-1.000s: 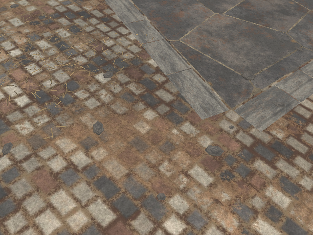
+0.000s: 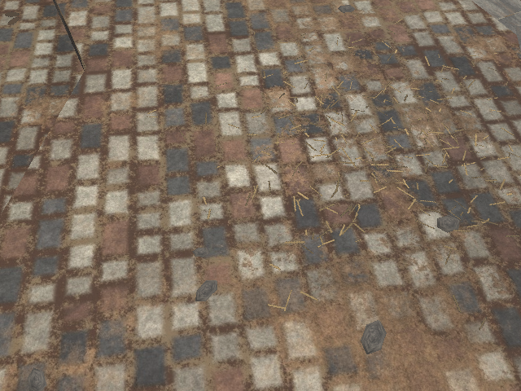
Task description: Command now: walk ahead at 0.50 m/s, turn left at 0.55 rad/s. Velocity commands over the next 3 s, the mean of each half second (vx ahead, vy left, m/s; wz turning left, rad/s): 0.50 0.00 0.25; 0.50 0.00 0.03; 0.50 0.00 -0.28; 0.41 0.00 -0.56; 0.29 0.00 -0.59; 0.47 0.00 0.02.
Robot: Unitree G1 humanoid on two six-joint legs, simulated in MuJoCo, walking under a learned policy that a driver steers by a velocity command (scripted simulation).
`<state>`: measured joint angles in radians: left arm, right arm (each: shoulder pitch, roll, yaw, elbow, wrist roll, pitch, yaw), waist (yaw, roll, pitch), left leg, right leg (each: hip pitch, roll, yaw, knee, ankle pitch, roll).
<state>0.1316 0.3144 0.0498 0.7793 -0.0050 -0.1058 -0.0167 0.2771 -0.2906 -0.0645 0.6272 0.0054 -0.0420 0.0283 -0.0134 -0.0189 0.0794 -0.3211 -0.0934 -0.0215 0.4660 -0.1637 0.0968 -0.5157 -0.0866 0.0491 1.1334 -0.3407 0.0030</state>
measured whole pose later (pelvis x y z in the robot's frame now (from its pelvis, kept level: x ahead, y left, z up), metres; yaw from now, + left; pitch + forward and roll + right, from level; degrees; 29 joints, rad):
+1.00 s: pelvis +0.58 +0.01 +0.00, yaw +5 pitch +1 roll +0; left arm 0.30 0.31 0.04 0.85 -0.02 -0.07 -0.01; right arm 0.19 -0.26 -0.05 0.70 0.00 -0.08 0.03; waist 0.02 -0.03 0.04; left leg -0.33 -0.04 0.05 0.46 -0.16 0.06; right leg -0.41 -0.05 0.03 1.15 -0.37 -0.03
